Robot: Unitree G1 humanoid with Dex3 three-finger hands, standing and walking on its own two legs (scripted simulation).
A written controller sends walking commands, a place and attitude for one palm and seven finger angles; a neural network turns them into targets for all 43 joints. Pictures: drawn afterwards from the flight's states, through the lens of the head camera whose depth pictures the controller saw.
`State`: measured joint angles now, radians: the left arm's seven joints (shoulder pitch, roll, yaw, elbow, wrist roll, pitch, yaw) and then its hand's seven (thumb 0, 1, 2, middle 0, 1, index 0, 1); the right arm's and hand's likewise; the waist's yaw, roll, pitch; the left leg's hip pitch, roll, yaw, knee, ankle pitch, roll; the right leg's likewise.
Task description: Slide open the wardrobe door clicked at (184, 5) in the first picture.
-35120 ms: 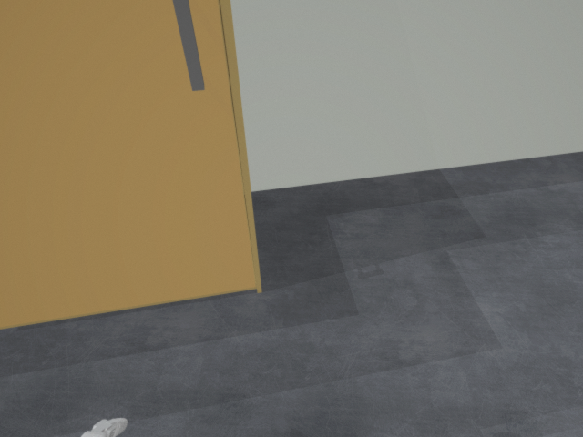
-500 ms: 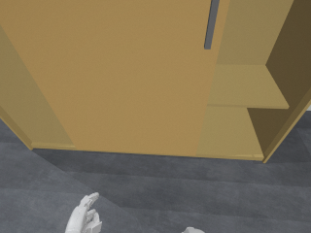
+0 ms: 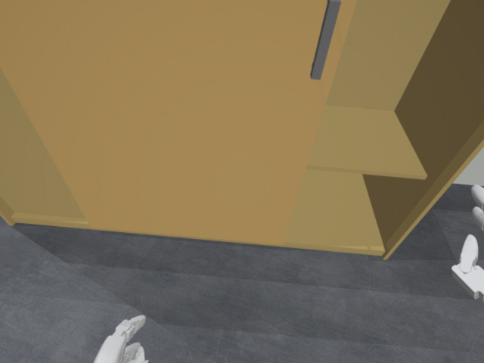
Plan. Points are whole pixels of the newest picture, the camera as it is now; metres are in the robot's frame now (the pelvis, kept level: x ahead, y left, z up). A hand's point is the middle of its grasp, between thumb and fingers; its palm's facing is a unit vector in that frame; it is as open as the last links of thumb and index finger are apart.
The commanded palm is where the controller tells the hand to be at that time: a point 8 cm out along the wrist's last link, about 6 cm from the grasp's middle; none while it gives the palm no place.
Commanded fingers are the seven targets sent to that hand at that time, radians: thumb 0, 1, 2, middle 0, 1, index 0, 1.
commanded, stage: let the arm hang, fingers relaxed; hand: right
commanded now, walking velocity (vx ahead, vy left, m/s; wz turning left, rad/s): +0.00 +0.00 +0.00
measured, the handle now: (323, 38) +0.74 -0.13 +0.23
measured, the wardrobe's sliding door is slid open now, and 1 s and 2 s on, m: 0.48 0.48 0.48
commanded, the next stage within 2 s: look to check the result in 1.04 s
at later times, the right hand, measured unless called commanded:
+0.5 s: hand out of the picture +0.06 -0.21 -0.15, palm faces -0.02 +0.97 -0.24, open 7.1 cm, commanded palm none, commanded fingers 0.00 -0.90 -0.90 0.20 0.30 0.20 0.30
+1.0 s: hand out of the picture +0.08 -0.21 -0.15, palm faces -0.03 +0.98 -0.20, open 7.2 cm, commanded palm none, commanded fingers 0.00 -0.90 -0.90 0.20 0.30 0.20 0.30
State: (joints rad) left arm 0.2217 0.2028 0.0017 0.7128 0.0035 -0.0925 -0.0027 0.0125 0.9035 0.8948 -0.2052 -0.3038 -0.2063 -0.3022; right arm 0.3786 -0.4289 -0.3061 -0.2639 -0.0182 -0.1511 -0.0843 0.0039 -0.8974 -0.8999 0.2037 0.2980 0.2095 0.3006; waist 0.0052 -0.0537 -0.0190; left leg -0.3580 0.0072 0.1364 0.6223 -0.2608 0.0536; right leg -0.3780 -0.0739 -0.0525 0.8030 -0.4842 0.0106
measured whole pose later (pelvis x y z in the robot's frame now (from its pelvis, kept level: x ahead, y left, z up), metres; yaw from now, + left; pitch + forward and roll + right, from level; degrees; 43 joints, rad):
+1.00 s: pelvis +0.04 -0.03 +0.02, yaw +2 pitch -1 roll +0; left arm 0.26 0.15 0.00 1.13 0.02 0.01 0.02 0.01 0.91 0.89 -0.20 -0.30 -0.20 -0.30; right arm 0.21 -0.18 0.00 1.12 -0.01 0.00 -0.03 0.00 -0.93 -0.90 0.20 0.30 0.20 0.30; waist 0.01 0.00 0.04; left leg -0.17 0.04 0.08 0.39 -0.20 -0.01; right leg -0.08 -0.02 -0.16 0.37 -0.27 -0.03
